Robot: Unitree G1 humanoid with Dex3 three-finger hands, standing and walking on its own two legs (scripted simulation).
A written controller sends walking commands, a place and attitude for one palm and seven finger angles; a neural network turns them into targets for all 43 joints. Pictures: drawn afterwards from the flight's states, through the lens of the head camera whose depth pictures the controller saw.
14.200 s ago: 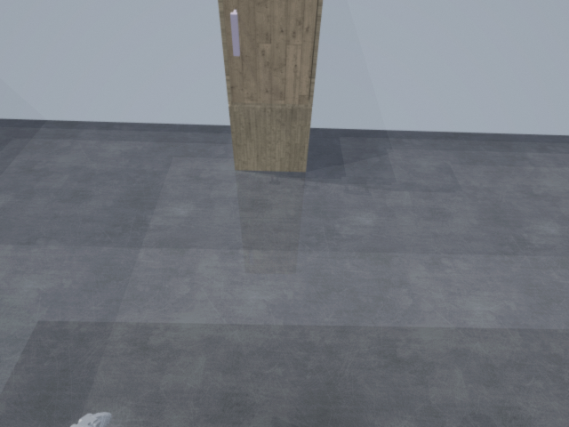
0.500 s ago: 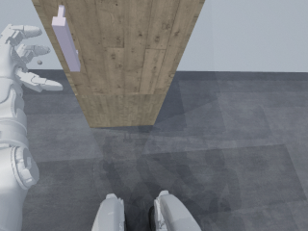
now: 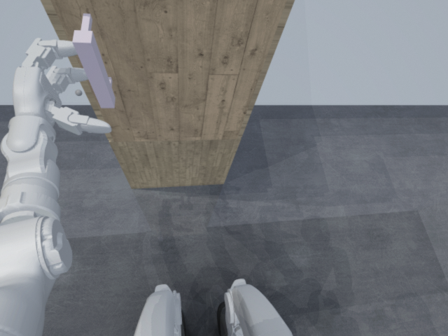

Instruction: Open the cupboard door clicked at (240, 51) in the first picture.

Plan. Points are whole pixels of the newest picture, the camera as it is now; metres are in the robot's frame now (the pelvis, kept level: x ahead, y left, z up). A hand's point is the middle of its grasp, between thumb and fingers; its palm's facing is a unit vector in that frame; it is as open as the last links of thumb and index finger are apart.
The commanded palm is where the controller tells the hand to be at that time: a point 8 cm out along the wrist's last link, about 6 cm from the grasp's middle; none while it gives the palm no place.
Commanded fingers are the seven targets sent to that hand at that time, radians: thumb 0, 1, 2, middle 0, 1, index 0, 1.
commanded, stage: slide the fingers in behind the handle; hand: left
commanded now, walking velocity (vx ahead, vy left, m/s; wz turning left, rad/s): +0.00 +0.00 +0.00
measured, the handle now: (98, 64) +0.57 +0.18 +0.06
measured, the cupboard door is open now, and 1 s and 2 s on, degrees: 0 0 0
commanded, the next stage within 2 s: close the thumb around the handle in 1.14 s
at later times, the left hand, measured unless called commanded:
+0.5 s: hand (96, 97) +0.50 +0.17 +0.06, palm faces +0.04 -1.00 -0.01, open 14.0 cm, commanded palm +0.48 +0.21 +0.05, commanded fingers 0.00 -0.50 0.30 -0.30 -1.20 -0.30 -1.20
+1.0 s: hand (106, 94) +0.51 +0.16 +0.06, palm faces +0.04 -1.00 +0.00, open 14.0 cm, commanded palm +0.49 +0.20 +0.05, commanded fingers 0.00 -0.50 0.30 -0.30 -1.20 -0.30 -1.20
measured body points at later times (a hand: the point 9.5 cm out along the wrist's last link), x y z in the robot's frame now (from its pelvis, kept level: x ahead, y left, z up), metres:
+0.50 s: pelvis +0.00 -0.01 +0.00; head +0.14 +0.02 +0.43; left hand +0.50 +0.23 +0.06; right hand +0.01 -0.27 -0.11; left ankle +0.02 +0.07 -0.64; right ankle +0.02 -0.12 -0.64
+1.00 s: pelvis +0.00 -0.01 +0.00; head +0.14 +0.02 +0.42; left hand +0.50 +0.21 +0.06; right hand +0.00 -0.27 -0.11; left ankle +0.02 +0.07 -0.64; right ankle +0.02 -0.12 -0.64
